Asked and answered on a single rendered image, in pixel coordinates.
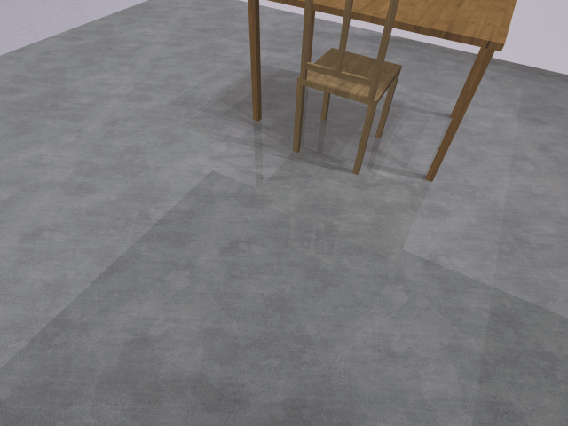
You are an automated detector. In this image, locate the table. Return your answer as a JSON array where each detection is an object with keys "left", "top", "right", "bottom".
[{"left": 248, "top": 0, "right": 517, "bottom": 182}]

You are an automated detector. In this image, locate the chair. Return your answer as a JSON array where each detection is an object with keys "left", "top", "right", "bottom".
[{"left": 293, "top": 0, "right": 402, "bottom": 175}]

